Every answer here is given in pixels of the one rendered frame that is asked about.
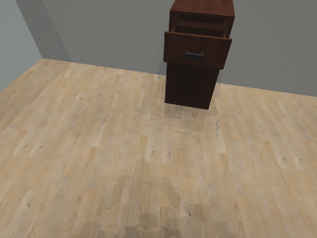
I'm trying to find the drawer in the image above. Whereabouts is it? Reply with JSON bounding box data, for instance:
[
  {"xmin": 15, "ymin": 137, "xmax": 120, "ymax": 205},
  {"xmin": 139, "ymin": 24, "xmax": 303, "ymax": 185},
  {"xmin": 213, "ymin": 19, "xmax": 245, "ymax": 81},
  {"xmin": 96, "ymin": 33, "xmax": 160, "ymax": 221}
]
[{"xmin": 163, "ymin": 25, "xmax": 232, "ymax": 69}]

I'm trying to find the handle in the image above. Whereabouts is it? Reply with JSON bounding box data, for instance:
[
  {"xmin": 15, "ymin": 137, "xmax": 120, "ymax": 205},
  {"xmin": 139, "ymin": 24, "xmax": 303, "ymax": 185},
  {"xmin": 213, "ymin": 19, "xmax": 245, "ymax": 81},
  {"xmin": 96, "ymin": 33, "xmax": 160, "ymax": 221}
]
[{"xmin": 185, "ymin": 50, "xmax": 204, "ymax": 60}]

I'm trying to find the cabinet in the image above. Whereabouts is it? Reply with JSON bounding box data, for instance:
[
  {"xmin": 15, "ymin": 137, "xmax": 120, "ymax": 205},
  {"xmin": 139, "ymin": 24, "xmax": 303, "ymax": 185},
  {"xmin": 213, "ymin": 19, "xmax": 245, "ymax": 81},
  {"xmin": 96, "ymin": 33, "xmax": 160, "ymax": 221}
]
[{"xmin": 164, "ymin": 0, "xmax": 236, "ymax": 110}]

